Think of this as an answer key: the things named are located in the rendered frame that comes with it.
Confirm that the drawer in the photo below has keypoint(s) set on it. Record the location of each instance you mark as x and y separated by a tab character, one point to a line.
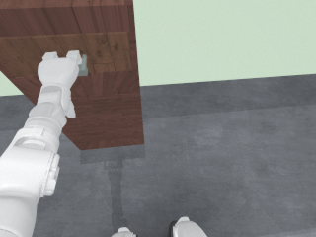
107	51

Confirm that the cabinet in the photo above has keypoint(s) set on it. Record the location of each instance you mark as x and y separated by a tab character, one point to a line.
107	104

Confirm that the robot right thigh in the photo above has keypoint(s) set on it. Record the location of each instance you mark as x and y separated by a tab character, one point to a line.
187	229

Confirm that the robot left forearm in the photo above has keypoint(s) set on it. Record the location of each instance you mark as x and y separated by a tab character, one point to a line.
46	120

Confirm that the robot left shin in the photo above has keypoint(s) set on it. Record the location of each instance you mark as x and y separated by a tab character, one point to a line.
123	229

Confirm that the robot left upper arm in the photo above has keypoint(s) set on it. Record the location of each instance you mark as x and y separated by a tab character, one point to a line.
26	175

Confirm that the handle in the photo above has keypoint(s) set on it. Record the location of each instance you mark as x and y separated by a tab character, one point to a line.
83	70

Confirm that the robot left hand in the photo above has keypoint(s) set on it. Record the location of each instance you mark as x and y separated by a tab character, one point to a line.
63	70

